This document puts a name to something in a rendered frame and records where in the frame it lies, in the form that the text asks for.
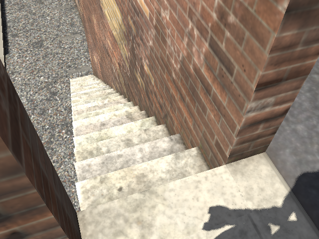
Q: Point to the stairs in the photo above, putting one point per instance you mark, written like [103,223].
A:
[119,150]

